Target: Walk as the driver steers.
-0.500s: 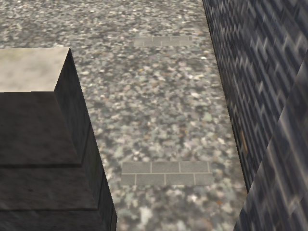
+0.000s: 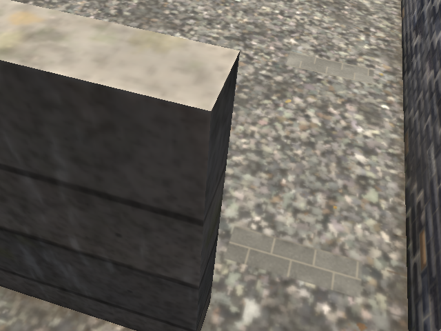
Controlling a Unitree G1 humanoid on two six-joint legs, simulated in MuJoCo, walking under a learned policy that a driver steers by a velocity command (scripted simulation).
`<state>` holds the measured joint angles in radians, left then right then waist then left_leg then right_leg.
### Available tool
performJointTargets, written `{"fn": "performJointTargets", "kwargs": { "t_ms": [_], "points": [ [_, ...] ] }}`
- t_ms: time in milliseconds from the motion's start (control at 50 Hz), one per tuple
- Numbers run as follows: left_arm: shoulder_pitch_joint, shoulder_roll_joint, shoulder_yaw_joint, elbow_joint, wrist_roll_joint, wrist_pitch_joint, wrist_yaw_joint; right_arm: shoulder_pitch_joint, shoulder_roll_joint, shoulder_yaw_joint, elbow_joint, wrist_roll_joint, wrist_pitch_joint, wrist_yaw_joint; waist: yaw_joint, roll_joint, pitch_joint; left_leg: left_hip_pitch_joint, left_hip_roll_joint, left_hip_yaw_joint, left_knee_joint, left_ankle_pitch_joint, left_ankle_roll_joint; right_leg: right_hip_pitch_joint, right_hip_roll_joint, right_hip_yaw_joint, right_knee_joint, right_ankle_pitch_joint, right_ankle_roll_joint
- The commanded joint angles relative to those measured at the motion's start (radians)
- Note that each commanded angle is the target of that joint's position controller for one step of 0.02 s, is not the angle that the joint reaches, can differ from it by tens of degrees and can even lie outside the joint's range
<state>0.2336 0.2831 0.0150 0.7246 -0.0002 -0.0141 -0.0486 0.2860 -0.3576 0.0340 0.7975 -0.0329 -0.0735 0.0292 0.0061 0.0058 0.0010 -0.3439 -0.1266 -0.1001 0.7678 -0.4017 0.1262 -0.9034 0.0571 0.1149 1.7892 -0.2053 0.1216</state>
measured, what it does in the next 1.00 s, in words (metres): goes down, turning right: right foot 0.19 m lower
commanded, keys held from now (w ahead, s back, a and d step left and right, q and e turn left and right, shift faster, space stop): e+shift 0.22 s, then w+e+shift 0.42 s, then w+shift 0.14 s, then w+q+shift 0.22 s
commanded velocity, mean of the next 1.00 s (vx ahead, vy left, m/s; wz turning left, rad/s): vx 0.51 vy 0.11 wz -0.50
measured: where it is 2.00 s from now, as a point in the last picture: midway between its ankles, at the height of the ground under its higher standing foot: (274, 279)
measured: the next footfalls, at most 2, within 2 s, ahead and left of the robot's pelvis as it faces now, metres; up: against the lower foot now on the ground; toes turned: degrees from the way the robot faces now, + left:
right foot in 0.72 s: +0.16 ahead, -0.30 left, -0.19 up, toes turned -34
left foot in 1.30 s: +0.50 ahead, -0.10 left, -0.39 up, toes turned -22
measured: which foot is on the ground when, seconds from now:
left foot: down 0.00-0.70, up 0.72-1.00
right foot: up 0.00-0.70, down 0.72-1.00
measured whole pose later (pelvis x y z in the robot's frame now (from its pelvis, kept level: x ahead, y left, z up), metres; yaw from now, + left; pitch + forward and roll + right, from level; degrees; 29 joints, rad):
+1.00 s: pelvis +0.20 -0.19 -0.22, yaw -33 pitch -6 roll +3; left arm 0.49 0.20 0.04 0.95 -0.04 -0.04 0.12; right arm 0.11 -0.24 -0.03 0.80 -0.05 0.07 0.08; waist -0.03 0.17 0.04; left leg -0.81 -0.12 -0.28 1.20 0.34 -0.05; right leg -0.29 -0.07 0.02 0.95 -0.55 0.01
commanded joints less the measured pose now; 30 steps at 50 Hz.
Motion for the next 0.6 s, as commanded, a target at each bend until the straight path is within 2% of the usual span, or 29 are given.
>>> {"fn": "performJointTargets", "kwargs": {
  "t_ms": [20,40,60,80,100,120,140,160,180,220,240,260,280,300,320,340,360,380,400,420,440,460,480,500,520,540,560,580,600],
  "points": [
    [-0.038,0.031,0.031,0.034,0.018,0.104,0.108,0.163,-0.02,-0.031,0.041,0.089,0.067,-0.085,-0.066,-0.013,-0.102,0.465,0.243,-0.212,-0.086,1.123,-0.188,-0.158,0.028,-0.014,-0.353,0.053,-0.068],
    [0.019,0.091,0.046,-0.036,-0.013,0.034,0.008,0.188,-0.286,-0.043,-0.023,-0.057,0.011,0.005,-0.036,0.369,-0.016,0.322,0.33,-0.243,-0.197,1.15,-0.028,-0.109,0.029,0.071,0.028,0.005,-0.028],
    [-0.003,0.155,0.064,-0.048,-0.016,0.002,-0.013,0.079,-0.262,-0.077,-0.042,-0.074,-0.001,0.03,-0.072,0.166,-0.029,0.333,0.436,-0.312,-0.195,1.029,0.092,-0.213,0.025,0.159,0.137,-0.062,-0.023],
    [-0.089,0.124,0.051,-0.065,0.006,-0.003,0.01,0.115,-0.212,-0.075,-0.047,-0.089,-0.002,0.024,-0.118,0.093,-0.006,0.389,0.488,-0.325,-0.194,1.016,0.165,-0.363,0.03,0.188,0.179,-0.087,-0.029],
    [-0.114,0.085,0.04,-0.066,0.007,-0.003,0.029,0.188,-0.162,-0.065,-0.015,-0.091,-0.003,0.014,-0.144,0.021,0.011,0.448,0.493,-0.314,-0.194,1.001,0.144,-0.436,0.03,0.232,0.115,-0.063,-0.043],
    [-0.108,0.083,0.039,-0.061,0.003,-0.006,0.043,0.185,-0.135,-0.058,-0.026,-0.07,-0.009,0.008,-0.131,-0.011,-0.038,0.464,0.477,-0.281,-0.191,1.034,0.146,-0.395,0.033,0.246,0.067,-0.014,-0.043],
    [-0.055,0.086,0.035,-0.05,0.021,-0.012,0.045,0.15,-0.123,-0.057,-0.032,-0.057,-0.011,-0.001,-0.087,0.039,-0.058,0.414,0.449,-0.243,-0.198,1.01,0.158,-0.317,0.041,0.222,0.082,-0.004,-0.039],
    [-0.04,0.09,0.033,-0.044,0.028,-0.014,0.041,0.119,-0.113,-0.055,-0.048,-0.048,-0.016,-0.008,-0.064,0.052,-0.06,0.336,0.41,-0.191,-0.214,0.931,0.173,-0.258,0.044,0.182,0.118,0.017,-0.033],
    [-0.037,0.104,0.034,-0.048,0.032,-0.013,0.03,0.081,-0.115,-0.057,-0.075,-0.04,-0.027,-0.03,-0.036,0.058,-0.072,0.276,0.365,-0.124,-0.228,0.782,0.143,-0.214,0.048,0.138,0.119,0.052,-0.03],
    [-0.065,0.083,0.024,-0.057,0.041,-0.011,-0.004,0.055,-0.131,-0.069,-0.097,-0.039,-0.05,-0.055,-0.03,0.045,-0.004,0.172,0.358,-0.109,-0.275,0.669,0.132,-0.197,0.027,0.09,0.104,0.057,-0.021],
    [-0.057,0.079,0.019,-0.054,0.047,-0.014,-0.02,0.052,-0.141,-0.076,-0.103,-0.045,-0.062,-0.062,-0.019,0.051,-0.015,0.175,0.348,-0.095,-0.305,0.527,0.107,-0.191,-0.007,0.079,0.048,0.091,-0.02],
    [-0.037,0.063,0.014,-0.038,0.064,-0.018,-0.036,0.047,-0.14,-0.082,-0.096,-0.046,-0.079,-0.071,-0.013,0.061,-0.004,0.156,0.338,-0.11,-0.34,0.296,0.086,-0.184,-0.03,0.085,-0.007,0.133,-0.027],
    [-0.029,0.042,0.005,-0.024,0.079,-0.022,-0.051,0.075,-0.133,-0.08,-0.067,-0.054,-0.092,-0.076,-0.014,0.073,0.017,0.164,0.357,-0.146,-0.376,0.12,0.079,-0.202,-0.05,0.103,-0.068,0.166,-0.038],
    [-0.028,0.041,0.004,-0.012,0.082,-0.029,-0.06,0.146,-0.101,-0.068,-0.026,-0.054,-0.1,-0.075,-0.036,0.067,0.021,0.222,0.402,-0.204,-0.397,0.012,0.082,-0.256,-0.063,0.13,-0.118,0.183,-0.046],
    [-0.038,0.024,-0.006,-0.004,0.086,-0.034,-0.063,0.189,-0.077,-0.058,0.011,-0.062,-0.104,-0.074,-0.046,0.082,0.05,0.279,0.42,-0.211,-0.393,-0.011,0.074,-0.322,-0.082,0.146,-0.184,0.213,-0.068],
    [-0.054,0.02,-0.009,0.003,0.086,-0.037,-0.066,0.221,-0.056,-0.046,0.046,-0.072,-0.103,-0.072,-0.048,0.087,0.053,0.304,0.439,-0.214,-0.398,-0.012,0.073,-0.353,-0.097,0.157,-0.217,0.24,-0.09],
    [-0.042,0.012,-0.016,0.02,0.087,-0.045,-0.07,0.223,-0.03,-0.034,0.065,-0.083,-0.099,-0.07,-0.042,0.122,0.024,0.326,0.439,-0.196,-0.389,0.013,0.076,-0.363,-0.105,0.14,-0.24,0.246,-0.115],
    [-0.064,0.022,-0.018,0.033,0.085,-0.056,-0.07,0.236,-0.025,-0.029,0.079,-0.09,-0.095,-0.066,-0.057,0.115,0.034,0.335,0.435,-0.172,-0.375,0.002,0.08,-0.39,-0.107,0.121,-0.241,0.242,-0.123],
    [-0.067,0.004,-0.03,0.051,0.072,-0.056,-0.067,0.244,-0.006,-0.024,0.107,-0.122,-0.09,-0.065,-0.046,0.105,0.022,0.305,0.424,-0.126,-0.355,0.034,0.084,-0.381,-0.119,0.108,-0.267,0.287,-0.131],
    [-0.073,-0.01,-0.04,0.062,0.075,-0.06,-0.064,0.23,0.043,-0.006,0.138,-0.132,-0.086,-0.07,-0.025,0.095,0.012,0.311,0.425,-0.103,-0.317,0.06,0.072,-0.393,-0.148,0.134,-0.331,0.345,-0.138],
    [-0.063,0.022,-0.029,0.078,0.082,-0.069,-0.075,0.184,0.073,0.003,0.097,-0.082,-0.082,-0.085,-0.008,0.16,-0.026,0.279,0.399,-0.062,-0.287,0.079,0.064,-0.326,-0.154,0.086,-0.459,0.429,-0.145],
    [-0.134,-0.005,0.046,0.108,0.003,-0.003,0.052,0.371,0.111,-0.04,0.177,0.04,-0.057,-0.028,-0.12,-0.059,0.055,0.3,0.339,0.162,-0.212,0.224,-0.044,-0.218,-0.095,-0.058,-0.7,0.638,-0.165],
    [-0.189,-0.061,0.022,0.094,-0.008,0.023,0.082,0.461,0.095,-0.036,0.21,0.039,-0.073,-0.012,-0.16,0.057,0.05,0.265,0.335,0.139,-0.226,0.224,-0.073,-0.146,-0.098,-0.126,-0.748,0.711,-0.185],
    [-0.166,-0.074,0.034,0.105,-0.008,0.027,0.082,0.442,0.094,-0.04,0.223,0.026,-0.079,-0.002,-0.153,0.074,0.067,0.262,0.343,0.152,-0.192,0.211,-0.076,-0.084,-0.103,-0.112,-0.789,0.746,-0.204],
    [-0.161,-0.112,0.015,0.09,-0.002,0.032,0.066,0.343,0.088,-0.051,0.194,0.036,-0.064,-0.01,-0.104,0.084,0.076,0.107,0.355,0.183,-0.18,-0.046,-0.1,0.066,-0.133,-0.122,-0.928,0.91,-0.206],
    [-0.134,-0.121,0.022,0.095,-0.007,0.034,0.057,0.267,0.081,-0.062,0.188,0.023,-0.046,-0.019,-0.071,0.114,0.081,0.013,0.374,0.188,-0.165,-0.181,-0.091,0.193,-0.14,-0.092,-0.951,0.974,-0.219],
    [-0.135,-0.084,0.038,0.093,-0.005,0.041,0.06,0.214,0.067,-0.072,0.177,0.0,-0.041,-0.022,-0.05,0.088,0.109,-0.015,0.411,0.195,-0.171,-0.234,-0.08,0.245,-0.152,-0.104,-0.977,0.919,-0.226],
    [-0.165,-0.083,0.039,0.089,-0.015,0.044,0.057,0.155,0.032,-0.089,0.165,-0.022,-0.048,-0.017,-0.047,0.108,0.148,-0.046,0.425,0.245,-0.148,-0.239,-0.085,0.315,-0.158,-0.143,-1.044,0.895,-0.213],
    [-0.159,-0.067,0.051,0.102,-0.03,0.033,0.07,0.158,0.031,-0.094,0.172,-0.016,-0.061,-0.023,-0.051,0.066,0.191,-0.059,0.453,0.26,-0.101,-0.226,-0.091,0.338,-0.163,-0.143,-1.059,0.85,-0.22]
  ]
}}
Velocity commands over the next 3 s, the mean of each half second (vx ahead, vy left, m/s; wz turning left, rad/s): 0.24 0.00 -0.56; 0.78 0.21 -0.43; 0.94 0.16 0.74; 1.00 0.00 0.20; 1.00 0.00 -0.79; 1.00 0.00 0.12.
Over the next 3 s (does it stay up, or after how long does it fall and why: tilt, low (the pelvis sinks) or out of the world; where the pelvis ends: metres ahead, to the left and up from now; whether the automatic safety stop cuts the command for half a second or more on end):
stays up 1.93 -0.75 -0.60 its command is cut before an obstacle after 0.7 s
